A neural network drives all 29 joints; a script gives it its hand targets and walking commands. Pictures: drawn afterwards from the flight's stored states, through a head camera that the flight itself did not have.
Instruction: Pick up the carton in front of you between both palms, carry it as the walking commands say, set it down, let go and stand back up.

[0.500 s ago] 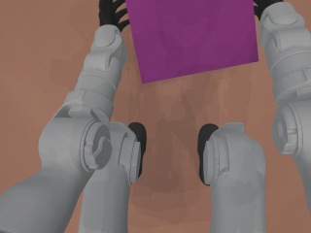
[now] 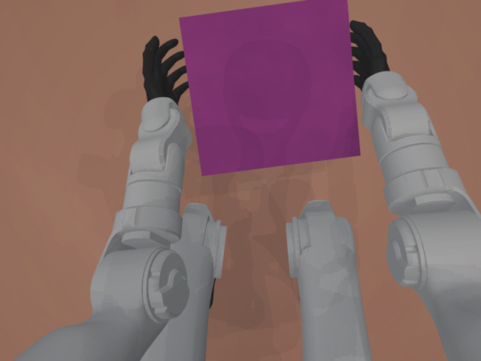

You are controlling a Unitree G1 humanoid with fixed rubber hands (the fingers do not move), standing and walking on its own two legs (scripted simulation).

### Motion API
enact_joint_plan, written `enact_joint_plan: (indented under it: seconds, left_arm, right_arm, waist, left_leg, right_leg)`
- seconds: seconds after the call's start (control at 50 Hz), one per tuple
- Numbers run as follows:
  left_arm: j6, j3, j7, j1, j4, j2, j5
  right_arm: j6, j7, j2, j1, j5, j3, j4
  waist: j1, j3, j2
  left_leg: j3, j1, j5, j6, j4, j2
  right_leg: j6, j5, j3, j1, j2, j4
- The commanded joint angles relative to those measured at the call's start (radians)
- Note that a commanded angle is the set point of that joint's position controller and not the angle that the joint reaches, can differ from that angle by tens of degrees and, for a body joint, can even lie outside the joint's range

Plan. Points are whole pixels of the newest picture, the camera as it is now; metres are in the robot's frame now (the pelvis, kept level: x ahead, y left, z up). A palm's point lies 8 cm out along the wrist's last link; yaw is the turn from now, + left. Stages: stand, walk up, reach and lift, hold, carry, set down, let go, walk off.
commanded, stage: reach and lift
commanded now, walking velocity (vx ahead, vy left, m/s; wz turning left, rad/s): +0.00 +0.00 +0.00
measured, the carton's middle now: (264, 102) +0.50 -0.04 -0.19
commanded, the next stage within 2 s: none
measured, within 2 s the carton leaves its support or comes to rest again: neither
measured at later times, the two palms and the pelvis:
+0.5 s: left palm (89, 76) +0.46 +0.12 +0.06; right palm (424, 56) +0.47 -0.18 +0.04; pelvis +0.01 +0.01 +0.12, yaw -2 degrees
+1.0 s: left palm out of the picture +0.44 +0.13 +0.23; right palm out of the picture +0.42 -0.17 +0.20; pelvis +0.07 +0.01 +0.26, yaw -3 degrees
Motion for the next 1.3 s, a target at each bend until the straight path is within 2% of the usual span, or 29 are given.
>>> enact_joint_plan:
  seconds: [0.0,0.04,0.06,0.08,0.1,0.12,0.14,0.16,0.18,0.2,0.22,0.24,0.42,0.46,0.5,0.52,0.54,0.56,0.62,0.68,0.72,0.78,0.82,0.96,1.08,1.14,1.22,1.26,1.28]
  left_arm:
    - [0.067,-0.500,-0.232,-0.650,0.002,-0.880,0.001]
    - [0.069,-0.514,-0.241,-0.653,-0.036,-0.901,0.018]
    - [0.071,-0.499,-0.246,-0.637,0.005,-0.945,0.018]
    - [0.076,-0.479,-0.249,-0.654,0.005,-0.911,0.039]
    - [0.079,-0.490,-0.255,-0.659,0.033,-0.962,0.040]
    - [0.083,-0.449,-0.266,-0.633,0.063,-0.945,0.072]
    - [0.088,-0.423,-0.277,-0.604,0.104,-0.952,0.089]
    - [0.092,-0.397,-0.276,-0.567,0.120,-0.924,0.111]
    - [0.094,-0.405,-0.280,-0.553,0.147,-0.968,0.109]
    - [0.091,-0.384,-0.283,-0.537,0.141,-0.963,0.117]
    - [0.090,-0.393,-0.285,-0.533,0.127,-0.983,0.114]
    - [0.098,-0.411,-0.286,-0.501,0.152,-1.021,0.109]
    - [0.098,-0.576,-0.302,-0.387,0.037,-1.055,0.044]
    - [0.094,-0.647,-0.308,-0.406,-0.058,-1.058,0.001]
    - [0.102,-0.655,-0.314,-0.368,-0.045,-1.047,-0.004]
    - [0.109,-0.665,-0.316,-0.344,-0.028,-1.039,-0.002]
    - [0.111,-0.651,-0.323,-0.328,0.007,-1.046,0.005]
    - [0.115,-0.655,-0.326,-0.282,0.012,-1.058,0.010]
    - [0.113,-0.617,-0.337,-0.214,0.058,-1.050,0.045]
    - [0.098,-0.646,-0.345,-0.187,0.053,-1.075,0.019]
    - [0.095,-0.652,-0.348,-0.132,0.063,-1.065,0.036]
    - [0.090,-0.638,-0.360,-0.089,0.071,-1.078,0.049]
    - [0.090,-0.617,-0.365,-0.039,0.100,-1.073,0.077]
    - [0.084,-0.633,-0.381,0.114,0.113,-1.104,0.091]
    - [0.104,-0.698,-0.385,0.237,0.043,-1.084,0.103]
    - [0.120,-0.702,-0.392,0.338,0.045,-1.096,0.108]
    - [0.135,-0.750,-0.390,0.380,-0.026,-1.094,0.087]
    - [0.151,-0.765,-0.393,0.459,-0.040,-1.098,0.090]
    - [0.160,-0.777,-0.399,0.460,-0.038,-1.120,0.073]
  right_arm:
    - [-0.038,0.197,1.088,-0.583,0.081,0.279,-0.261]
    - [-0.039,0.201,1.079,-0.599,0.078,0.263,-0.275]
    - [-0.038,0.199,1.081,-0.582,0.039,0.241,-0.229]
    - [-0.029,0.204,1.127,-0.532,0.033,0.204,-0.169]
    - [-0.031,0.204,1.107,-0.508,-0.003,0.169,-0.161]
    - [-0.028,0.206,1.134,-0.472,-0.019,0.129,-0.098]
    - [-0.029,0.214,1.117,-0.476,-0.051,0.107,-0.107]
    - [-0.026,0.218,1.126,-0.453,-0.070,0.087,-0.078]
    - [-0.027,0.226,1.098,-0.435,-0.104,0.074,-0.068]
    - [-0.031,0.228,1.132,-0.429,-0.092,0.065,-0.083]
    - [-0.029,0.235,1.123,-0.433,-0.100,0.061,-0.085]
    - [-0.035,0.238,1.131,-0.428,-0.098,0.078,-0.122]
    - [-0.026,0.214,1.224,-0.398,-0.007,0.254,-0.325]
    - [-0.022,0.208,1.235,-0.387,0.017,0.298,-0.398]
    - [-0.011,0.201,1.261,-0.312,0.015,0.306,-0.363]
    - [-0.009,0.200,1.264,-0.289,0.001,0.288,-0.336]
    - [-0.011,0.195,1.259,-0.301,0.014,0.300,-0.334]
    - [-0.010,0.198,1.264,-0.234,-0.005,0.279,-0.305]
    - [-0.018,0.198,1.285,-0.249,-0.001,0.272,-0.318]
    - [-0.027,0.186,1.281,-0.191,-0.021,0.290,-0.346]
    - [-0.036,0.184,1.303,-0.141,-0.018,0.291,-0.332]
    - [-0.041,0.183,1.330,-0.074,-0.036,0.281,-0.340]
    - [-0.038,0.186,1.353,-0.047,-0.052,0.271,-0.309]
    - [-0.059,0.189,1.339,0.064,-0.063,0.318,-0.404]
    - [-0.040,0.199,1.336,0.219,-0.060,0.340,-0.444]
    - [-0.024,0.200,1.315,0.272,-0.065,0.368,-0.475]
    - [0.003,0.210,1.331,0.341,-0.044,0.402,-0.514]
    - [0.016,0.217,1.322,0.372,-0.030,0.403,-0.523]
    - [0.027,0.215,1.312,0.426,-0.047,0.402,-0.532]
  waist:
    - [0.010,-1.212,-0.212]
    - [0.022,-1.224,-0.168]
    - [0.008,-1.149,-0.198]
    - [0.042,-1.143,-0.143]
    - [-0.027,-1.082,-0.163]
    - [0.024,-0.986,-0.145]
    - [-0.017,-1.002,-0.173]
    - [-0.007,-0.995,-0.116]
    - [-0.055,-1.023,-0.106]
    - [-0.024,-1.042,-0.101]
    - [-0.030,-1.050,-0.125]
    - [-0.045,-1.085,-0.065]
    - [-0.005,-1.252,-0.138]
    - [-0.036,-1.330,-0.144]
    - [-0.017,-1.289,-0.150]
    - [-0.038,-1.240,-0.170]
    - [-0.011,-1.193,-0.142]
    - [-0.028,-1.158,-0.126]
    - [0.020,-1.096,-0.109]
    - [-0.041,-1.092,-0.130]
    - [-0.012,-1.041,-0.120]
    - [-0.036,-0.999,-0.110]
    - [0.001,-0.963,-0.115]
    - [-0.017,-0.933,-0.121]
    - [-0.015,-0.815,-0.062]
    - [-0.026,-0.773,-0.091]
    - [-0.029,-0.754,-0.100]
    - [-0.022,-0.721,-0.056]
    - [-0.059,-0.655,-0.089]
  left_leg:
    - [0.185,0.535,0.160,0.068,-0.250,-0.069]
    - [0.186,0.533,0.167,0.067,-0.267,-0.067]
    - [0.182,0.477,0.126,0.065,-0.280,-0.073]
    - [0.198,0.500,0.096,0.062,-0.310,-0.075]
    - [0.176,0.474,0.064,0.063,-0.327,-0.076]
    - [0.187,0.435,0.049,0.068,-0.342,-0.075]
    - [0.173,0.469,0.071,0.069,-0.367,-0.073]
    - [0.175,0.472,0.059,0.068,-0.379,-0.074]
    - [0.167,0.484,0.077,0.053,-0.399,-0.076]
    - [0.164,0.547,0.106,0.061,-0.421,-0.072]
    - [0.162,0.557,0.111,0.056,-0.440,-0.077]
    - [0.156,0.593,0.139,0.052,-0.452,-0.077]
    - [0.142,0.764,0.249,0.054,-0.567,-0.070]
    - [0.128,0.827,0.273,0.054,-0.577,-0.066]
    - [0.135,0.839,0.238,0.053,-0.613,-0.067]
    - [0.127,0.811,0.209,0.053,-0.632,-0.066]
    - [0.137,0.831,0.215,0.057,-0.642,-0.065]
    - [0.129,0.823,0.179,0.055,-0.671,-0.063]
    - [0.113,0.872,0.184,0.065,-0.731,-0.057]
    - [0.088,0.947,0.255,0.063,-0.770,-0.057]
    - [0.079,0.980,0.231,0.066,-0.819,-0.050]
    - [0.065,1.033,0.225,0.070,-0.887,-0.045]
    - [0.059,1.051,0.224,0.079,-0.928,-0.039]
    - [0.024,1.224,0.330,0.082,-1.071,-0.019]
    - [-0.007,1.429,0.464,0.079,-1.223,0.000]
    - [-0.020,1.517,0.509,0.085,-1.283,0.008]
    - [-0.043,1.677,0.625,0.084,-1.382,0.025]
    - [-0.051,1.769,0.738,0.076,-1.431,0.034]
    - [-0.056,1.765,0.699,0.076,-1.453,0.039]
  right_leg:
    - [-0.035,0.190,-0.145,0.757,0.072,-0.300]
    - [-0.035,0.179,-0.140,0.757,0.075,-0.319]
    - [-0.038,0.142,-0.141,0.743,0.073,-0.348]
    - [-0.050,0.112,-0.128,0.747,0.079,-0.372]
    - [-0.059,0.080,-0.138,0.716,0.081,-0.391]
    - [-0.063,0.047,-0.121,0.697,0.075,-0.415]
    - [-0.054,0.084,-0.143,0.693,0.078,-0.424]
    - [-0.063,0.064,-0.131,0.691,0.073,-0.436]
    - [-0.065,0.108,-0.151,0.703,0.077,-0.438]
    - [-0.065,0.128,-0.146,0.701,0.083,-0.442]
    - [-0.061,0.126,-0.155,0.719,0.078,-0.464]
    - [-0.073,0.165,-0.148,0.737,0.081,-0.467]
    - [-0.044,0.290,-0.137,1.006,0.090,-0.588]
    - [-0.043,0.308,-0.139,1.085,0.089,-0.608]
    - [-0.039,0.282,-0.128,1.121,0.092,-0.644]
    - [-0.035,0.266,-0.134,1.126,0.089,-0.658]
    - [-0.037,0.250,-0.120,1.120,0.091,-0.679]
    - [-0.040,0.227,-0.119,1.146,0.086,-0.701]
    - [-0.036,0.208,-0.103,1.156,0.082,-0.748]
    - [-0.039,0.292,-0.097,1.235,0.083,-0.804]
    - [-0.038,0.274,-0.093,1.251,0.080,-0.837]
    - [-0.043,0.285,-0.078,1.325,0.076,-0.907]
    - [-0.042,0.275,-0.057,1.378,0.066,-0.950]
    - [-0.049,0.377,-0.039,1.544,0.055,-1.097]
    - [-0.060,0.480,-0.021,1.659,0.051,-1.240]
    - [-0.056,0.495,-0.017,1.753,0.048,-1.316]
    - [-0.051,0.596,-0.009,1.864,0.045,-1.398]
    - [-0.050,0.624,-0.005,1.888,0.047,-1.446]
    - [-0.053,0.603,-0.003,1.907,0.043,-1.484]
